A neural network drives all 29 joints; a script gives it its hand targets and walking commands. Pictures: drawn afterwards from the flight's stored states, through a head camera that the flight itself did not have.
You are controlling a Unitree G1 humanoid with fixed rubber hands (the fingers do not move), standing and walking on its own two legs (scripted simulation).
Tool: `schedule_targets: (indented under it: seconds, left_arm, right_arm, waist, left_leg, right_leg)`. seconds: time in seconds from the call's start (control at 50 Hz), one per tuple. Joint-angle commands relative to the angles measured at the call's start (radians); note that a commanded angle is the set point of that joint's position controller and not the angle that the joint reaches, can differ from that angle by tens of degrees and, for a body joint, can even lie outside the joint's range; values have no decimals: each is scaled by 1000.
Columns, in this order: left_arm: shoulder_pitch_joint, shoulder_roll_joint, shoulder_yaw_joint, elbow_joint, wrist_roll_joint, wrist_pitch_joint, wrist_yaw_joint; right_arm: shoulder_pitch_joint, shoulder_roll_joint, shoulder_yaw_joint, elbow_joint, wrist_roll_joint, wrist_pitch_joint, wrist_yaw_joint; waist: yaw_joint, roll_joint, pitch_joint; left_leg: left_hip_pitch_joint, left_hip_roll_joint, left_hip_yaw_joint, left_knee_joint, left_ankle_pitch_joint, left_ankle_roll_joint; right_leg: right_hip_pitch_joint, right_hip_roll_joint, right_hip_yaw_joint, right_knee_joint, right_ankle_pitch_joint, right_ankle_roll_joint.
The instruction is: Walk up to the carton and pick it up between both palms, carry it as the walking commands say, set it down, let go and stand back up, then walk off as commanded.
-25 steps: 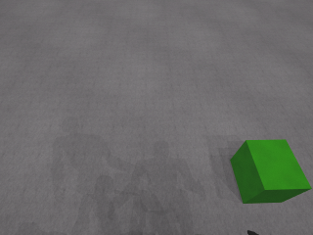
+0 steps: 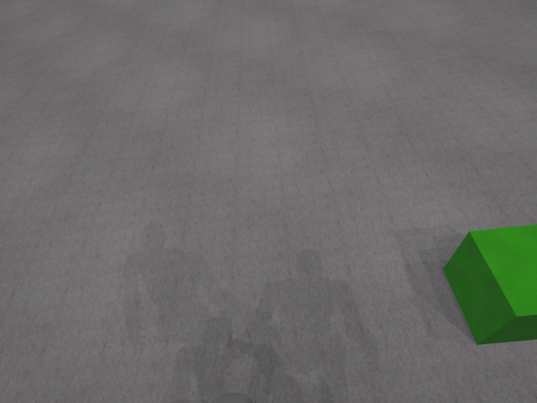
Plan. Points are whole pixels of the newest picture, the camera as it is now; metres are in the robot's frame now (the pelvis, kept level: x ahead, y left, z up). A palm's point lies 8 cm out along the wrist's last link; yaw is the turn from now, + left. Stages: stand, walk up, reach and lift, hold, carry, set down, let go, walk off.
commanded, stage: walk off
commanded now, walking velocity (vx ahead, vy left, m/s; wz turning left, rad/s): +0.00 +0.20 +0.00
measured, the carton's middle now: (509, 285) +0.55 -0.76 -0.64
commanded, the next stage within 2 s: stand in 1.12 s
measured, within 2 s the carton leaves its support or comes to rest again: neither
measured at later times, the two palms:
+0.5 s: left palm out of the picture +0.05 +0.41 -0.14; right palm out of the picture +0.04 -0.09 -0.14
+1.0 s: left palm out of the picture -0.05 +0.58 -0.14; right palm out of the picture +0.06 +0.03 -0.14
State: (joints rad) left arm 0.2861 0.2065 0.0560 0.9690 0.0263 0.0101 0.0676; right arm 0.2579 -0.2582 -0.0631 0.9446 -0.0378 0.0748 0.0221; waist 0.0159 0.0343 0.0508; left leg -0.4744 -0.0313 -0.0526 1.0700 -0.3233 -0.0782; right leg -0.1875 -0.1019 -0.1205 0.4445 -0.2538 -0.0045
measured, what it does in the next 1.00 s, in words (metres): steps to the left: left foot, then right foot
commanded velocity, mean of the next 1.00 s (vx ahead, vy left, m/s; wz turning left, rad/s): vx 0.00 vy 0.20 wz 0.00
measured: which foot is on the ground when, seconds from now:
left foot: up 0.00-0.20, down 0.22-0.58, up 0.60-0.96, down 0.98-1.00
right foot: down 0.00-0.20, up 0.22-0.56, down 0.58-0.98, up 1.00-1.00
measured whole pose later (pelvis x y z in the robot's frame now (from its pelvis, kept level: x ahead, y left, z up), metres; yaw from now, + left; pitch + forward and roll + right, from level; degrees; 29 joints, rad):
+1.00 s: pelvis -0.03 +0.29 -0.02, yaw +0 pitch +1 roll +1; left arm 0.31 0.29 0.10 0.98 0.04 0.03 0.05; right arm 0.18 -0.26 -0.06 0.89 -0.04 0.06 0.04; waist 0.05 -0.04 0.07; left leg -0.26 0.05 0.07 0.49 -0.25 -0.05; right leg -0.29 -0.21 -0.07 0.59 -0.34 0.08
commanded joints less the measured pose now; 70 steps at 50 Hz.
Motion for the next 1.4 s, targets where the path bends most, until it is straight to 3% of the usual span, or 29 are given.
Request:
schedule_targets:
  seconds: [0.0, 0.1, 0.16, 0.18, 0.2, 0.22, 0.24, 0.28, 0.32, 0.48, 0.54, 0.56, 0.58, 0.6, 0.62, 0.64, 0.7, 0.76, 0.84, 0.92, 0.94, 0.96, 0.98, 1.0, 1.06, 1.16, 1.28, 1.34, 1.38]
  left_arm:
    - [39, 168, 39, -24, 8, -17, 0]
    - [61, 248, 77, -9, 19, 1, -11]
    - [11, 268, 87, -26, 9, 11, -12]
    - [37, 234, 78, -27, 9, 9, -17]
    - [77, 144, 55, -39, 23, 15, -24]
    - [21, 54, 31, -80, 4, 37, -9]
    - [-40, 103, 35, -86, -7, 51, 3]
    - [-10, 144, 48, -64, -16, 46, -7]
    - [60, 152, 54, -26, 8, 42, -12]
    - [-7, 69, 7, -52, -18, 37, 6]
    - [66, 63, 1, -27, -21, 22, 13]
    - [120, 107, 9, -16, -7, 12, 15]
    - [142, 223, 34, -25, 8, 9, 15]
    - [144, 247, 45, -13, 7, 20, 17]
    - [109, 195, 37, -11, 6, 14, 14]
    - [36, 168, 31, -29, 4, 9, 8]
    - [-25, 143, 26, -46, -4, -12, 1]
    - [28, 160, 35, -25, 5, -20, -2]
    - [69, 214, 62, -6, 16, -10, -10]
    - [29, 272, 88, -17, 13, 8, -13]
    - [15, 261, 86, -23, 8, 9, -13]
    - [61, 213, 73, -21, 12, 8, -20]
    - [87, 100, 46, -44, 28, 19, -26]
    - [2, 56, 30, -76, 2, 43, -4]
    - [1, 153, 53, -54, -13, 46, -8]
    - [17, 99, 37, -38, 5, 44, -24]
    - [-49, 66, 4, -55, -16, 40, -27]
    - [-14, 49, -5, -21, -23, 30, -29]
    - [35, 77, -5, 12, -6, 12, -29]
  right_arm:
    - [-12, -20, -7, -55, 8, 2, 9]
    - [-73, -26, 7, -104, 13, 7, 20]
    - [45, -47, -7, -64, 5, -2, 13]
    - [115, -85, -20, -35, -9, -14, 8]
    - [169, -163, -32, -35, -17, -32, 11]
    - [112, -269, -44, -56, -4, -37, 3]
    - [89, -209, -33, -66, -4, -38, -6]
    - [-29, -130, 0, -85, -11, -32, -22]
    - [-76, -96, 12, -107, 6, -38, -35]
    - [27, -81, 27, -48, -1, -30, -51]
    - [15, -92, 26, -32, 12, -22, -48]
    - [30, -85, 24, -30, 24, -23, -49]
    - [36, -36, 27, -68, 32, -31, -40]
    - [-42, -112, 5, -77, -2, -19, -37]
    - [-52, -104, -2, -77, -7, -13, -25]
    - [-19, -85, -6, -58, -3, -12, -15]
    - [42, -62, -16, -29, -7, -11, 5]
    - [1, -26, -10, -49, 6, -3, 10]
    - [-80, -7, 9, -93, 12, 7, 19]
    - [0, -45, -4, -84, 11, 0, 16]
    - [61, -53, -9, -54, 2, -7, 12]
    - [135, -98, -24, -29, -12, -22, 8]
    - [162, -181, -27, -43, -10, -38, 13]
    - [119, -263, -42, -57, 0, -43, 0]
    - [-46, -128, 2, -93, -9, -33, -22]
    - [-33, -59, 29, -90, 11, -56, -54]
    - [33, -72, 37, -26, 16, -68, -72]
    - [38, -58, 44, 6, 23, -67, -68]
    - [71, -39, 48, 26, 40, -71, -64]
  waist:
    - [19, -217, -18]
    - [52, -311, -11]
    - [-13, -265, -41]
    - [-35, -152, -88]
    - [-51, 133, -132]
    - [-77, 388, -114]
    - [-99, 295, -89]
    - [-16, 166, -38]
    - [14, 135, -68]
    - [-29, 108, -49]
    - [28, 46, -59]
    - [54, -29, -63]
    - [53, -315, -60]
    - [87, -308, 31]
    - [48, -175, 34]
    - [5, -127, 37]
    - [-17, -164, 4]
    - [9, -202, -16]
    - [54, -300, -8]
    - [10, -299, -27]
    - [-20, -247, -50]
    - [-42, -96, -109]
    - [-38, 203, -135]
    - [-98, 401, -128]
    - [-7, 167, -39]
    - [-1, 104, -47]
    - [-21, 62, -43]
    - [8, 22, -41]
    - [22, -42, -54]
  left_leg:
    - [-58, 37, 27, -83, 7, -47]
    - [107, 70, 136, -383, -46, -31]
    - [296, 57, 170, -665, 95, 24]
    - [455, 59, 157, -727, 134, 32]
    - [550, 274, -60, -810, 241, 57]
    - [392, 404, -170, -810, 340, 209]
    - [294, 371, -131, -826, 272, 249]
    - [250, 276, -25, -800, 257, 204]
    - [279, 242, 11, -765, 386, 221]
    - [306, 271, -99, -756, 393, 299]
    - [229, 236, -75, -721, 355, 251]
    - [103, 189, -41, -662, 221, 181]
    - [-129, 65, 94, -416, -64, 95]
    - [-123, 38, 80, -152, -226, 70]
    - [-85, 36, -15, -16, -155, 60]
    - [-71, 34, -49, 36, -81, 48]
    - [-69, 13, -37, 72, 25, 1]
    - [-64, 28, 10, -43, 25, -40]
    - [46, 71, 119, -300, -21, -45]
    - [226, 74, 155, -580, 44, 10]
    - [332, 47, 174, -692, 99, 32]
    - [498, 94, 123, -757, 153, 35]
    - [565, 343, -114, -767, 340, 66]
    - [349, 400, -153, -805, 365, 207]
    - [254, 261, -15, -801, 248, 179]
    - [288, 268, -47, -800, 330, 253]
    - [334, 314, -137, -808, 363, 265]
    - [321, 290, -133, -803, 347, 233]
    - [207, 246, -105, -818, 194, 137]
  right_leg:
    - [72, -207, 115, -112, 467, -121]
    - [-2, -219, 126, -119, 365, -110]
    - [-63, -224, 132, -26, 349, -63]
    - [-140, -176, 94, 83, 252, -30]
    - [-269, -57, 1, 336, -197, 10]
    - [-377, 76, 39, 552, -454, 13]
    - [-358, 66, 148, 695, -436, -10]
    - [-358, 65, 164, 746, -291, -29]
    - [-329, 53, 93, 766, -208, -3]
    - [-173, 63, 18, 318, -252, -29]
    - [18, 47, 18, 4, -31, -46]
    - [170, -47, 121, -134, 74, -47]
    - [288, -388, 483, -231, 93, -137]
    - [61, -495, 539, -234, 290, -275]
    - [-2, -427, 446, -226, 300, -265]
    - [-34, -349, 344, -218, 240, -215]
    - [12, -230, 173, -165, 348, -135]
    - [54, -207, 115, -121, 443, -118]
    - [21, -200, 105, -128, 355, -114]
    - [-40, -237, 144, -75, 357, -77]
    - [-78, -216, 127, -6, 328, -54]
    - [-162, -151, 70, 141, 182, -17]
    - [-334, -23, -12, 425, -385, 21]
    - [-365, 72, 94, 602, -461, 9]
    - [-364, 67, 160, 757, -259, -27]
    - [-310, 33, 74, 669, -168, 12]
    - [-137, 52, 83, 273, -225, 4]
    - [-13, 58, 86, 32, -94, -12]
    - [195, -27, 167, -158, 132, -21]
